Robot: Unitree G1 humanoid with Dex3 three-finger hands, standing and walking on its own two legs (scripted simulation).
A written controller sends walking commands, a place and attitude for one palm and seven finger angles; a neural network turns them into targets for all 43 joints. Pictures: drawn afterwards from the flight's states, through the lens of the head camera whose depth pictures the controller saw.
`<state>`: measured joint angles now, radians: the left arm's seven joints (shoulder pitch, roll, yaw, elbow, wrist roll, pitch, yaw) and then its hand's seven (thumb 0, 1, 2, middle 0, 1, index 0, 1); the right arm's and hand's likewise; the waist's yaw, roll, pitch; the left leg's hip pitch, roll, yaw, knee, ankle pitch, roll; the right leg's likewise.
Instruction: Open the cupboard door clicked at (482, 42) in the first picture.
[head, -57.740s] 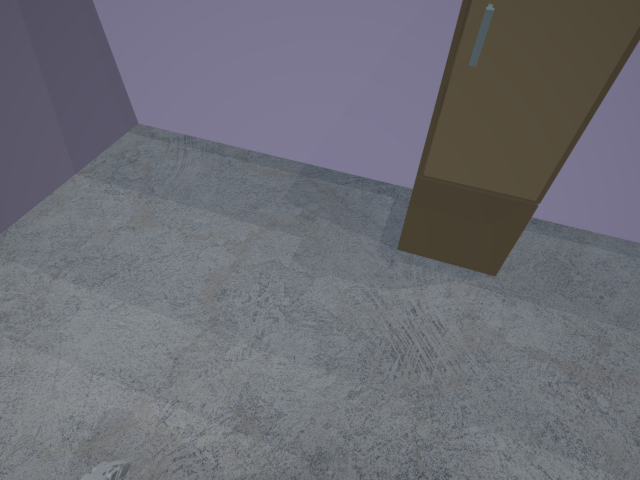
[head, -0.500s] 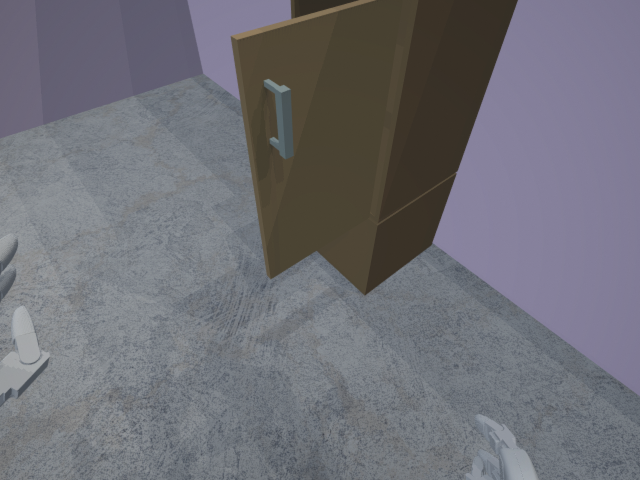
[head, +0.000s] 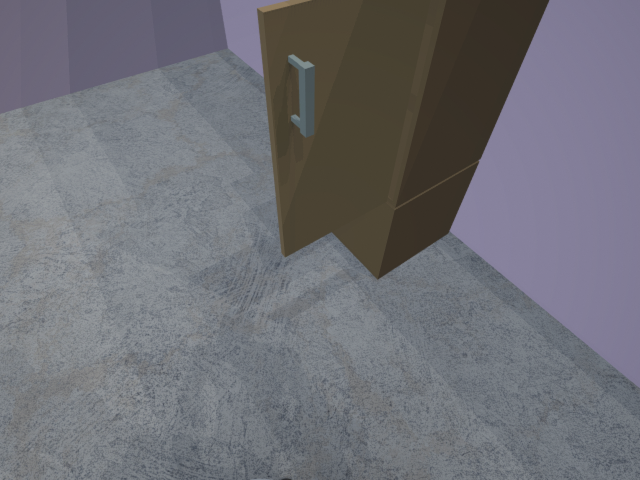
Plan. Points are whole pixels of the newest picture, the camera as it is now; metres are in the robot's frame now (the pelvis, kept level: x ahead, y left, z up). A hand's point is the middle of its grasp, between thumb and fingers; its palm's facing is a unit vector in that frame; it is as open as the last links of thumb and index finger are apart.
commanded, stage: let the arm hang, fingers relaxed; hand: left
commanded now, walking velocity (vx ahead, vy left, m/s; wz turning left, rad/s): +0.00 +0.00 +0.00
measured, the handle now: (300, 96) +0.67 +0.08 +0.11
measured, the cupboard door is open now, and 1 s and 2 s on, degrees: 90 90 90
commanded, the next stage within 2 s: look to check the result in 0.62 s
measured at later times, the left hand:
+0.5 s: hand out of the picture +0.06 +0.18 -0.16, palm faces -0.01 -0.97 -0.25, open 7.4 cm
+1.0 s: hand out of the picture +0.08 +0.20 -0.16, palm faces -0.02 -0.95 -0.31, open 7.4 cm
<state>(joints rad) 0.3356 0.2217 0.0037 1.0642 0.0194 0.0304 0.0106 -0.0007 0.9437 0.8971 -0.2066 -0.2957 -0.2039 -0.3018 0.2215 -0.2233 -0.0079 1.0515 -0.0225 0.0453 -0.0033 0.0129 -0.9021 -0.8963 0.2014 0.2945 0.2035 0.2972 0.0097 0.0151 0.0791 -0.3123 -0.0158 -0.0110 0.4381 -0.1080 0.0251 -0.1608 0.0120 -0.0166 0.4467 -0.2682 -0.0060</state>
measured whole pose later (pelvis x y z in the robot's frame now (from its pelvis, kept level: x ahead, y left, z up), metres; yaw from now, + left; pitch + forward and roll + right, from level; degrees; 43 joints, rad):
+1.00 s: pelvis +0.04 -0.02 +0.01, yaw -1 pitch -2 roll +0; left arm 0.18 0.26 0.02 1.13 0.01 -0.01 0.02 0.00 0.90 0.90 -0.20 -0.30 -0.20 -0.30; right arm 0.13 -0.27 -0.02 1.13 -0.02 0.01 -0.02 0.01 -0.90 -0.90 0.20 0.29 0.20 0.30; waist 0.00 0.02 0.07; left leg -0.20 0.00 0.01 0.37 -0.14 0.00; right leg -0.04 0.03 0.01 0.34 -0.27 -0.03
